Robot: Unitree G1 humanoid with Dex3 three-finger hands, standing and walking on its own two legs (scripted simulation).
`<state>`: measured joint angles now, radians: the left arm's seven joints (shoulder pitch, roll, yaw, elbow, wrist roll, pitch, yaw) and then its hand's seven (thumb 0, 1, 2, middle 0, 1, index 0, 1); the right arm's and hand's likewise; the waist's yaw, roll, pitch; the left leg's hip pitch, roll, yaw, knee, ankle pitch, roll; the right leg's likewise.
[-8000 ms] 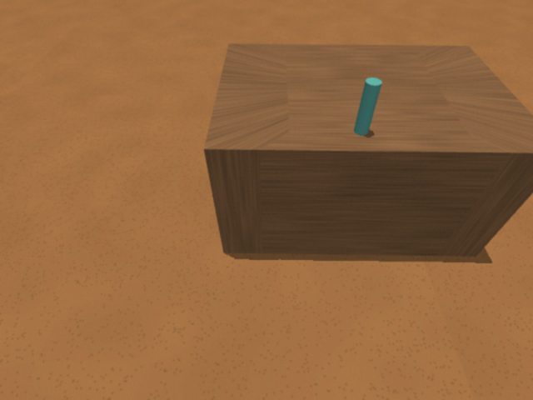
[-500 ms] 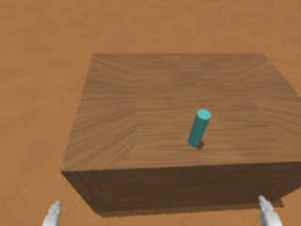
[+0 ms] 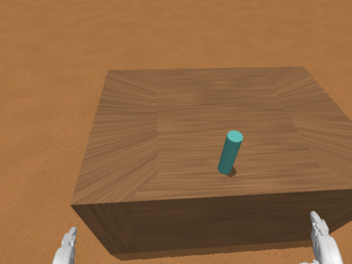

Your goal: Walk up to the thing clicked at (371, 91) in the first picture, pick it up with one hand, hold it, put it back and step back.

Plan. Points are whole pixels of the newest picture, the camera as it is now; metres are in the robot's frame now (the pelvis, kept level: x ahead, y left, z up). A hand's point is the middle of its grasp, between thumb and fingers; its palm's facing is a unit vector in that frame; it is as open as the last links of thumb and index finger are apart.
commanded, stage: rise first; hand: right
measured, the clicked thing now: (229, 154) +0.48 -0.17 -0.09
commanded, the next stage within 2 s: go down in 0.24 s
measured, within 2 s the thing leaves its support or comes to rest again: neither
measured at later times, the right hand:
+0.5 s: hand (303, 250) +0.17 -0.26 -0.02, palm faces +0.31 +0.89 -0.33, open 17.3 cm
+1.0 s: hand (306, 188) +0.30 -0.31 +0.01, palm faces +0.20 +0.98 -0.06, open 17.5 cm
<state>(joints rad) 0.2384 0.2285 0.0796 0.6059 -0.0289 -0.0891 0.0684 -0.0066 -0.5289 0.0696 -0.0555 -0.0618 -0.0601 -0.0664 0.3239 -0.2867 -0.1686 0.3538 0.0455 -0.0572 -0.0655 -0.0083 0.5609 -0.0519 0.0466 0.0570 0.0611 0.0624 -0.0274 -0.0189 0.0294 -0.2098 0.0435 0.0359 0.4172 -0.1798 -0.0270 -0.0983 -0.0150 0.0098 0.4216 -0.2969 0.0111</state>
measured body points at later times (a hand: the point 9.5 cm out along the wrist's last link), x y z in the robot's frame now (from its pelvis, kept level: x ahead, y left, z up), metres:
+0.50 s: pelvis -0.01 +0.00 +0.00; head -0.01 +0.01 +0.45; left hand +0.15 +0.26 -0.09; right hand +0.15 -0.31 +0.00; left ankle +0.03 +0.14 -0.74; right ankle -0.04 -0.13 -0.74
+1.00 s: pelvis -0.03 +0.00 -0.03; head +0.01 -0.02 +0.42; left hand +0.12 +0.27 -0.09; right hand +0.28 -0.36 +0.02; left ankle +0.03 +0.14 -0.74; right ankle -0.04 -0.13 -0.74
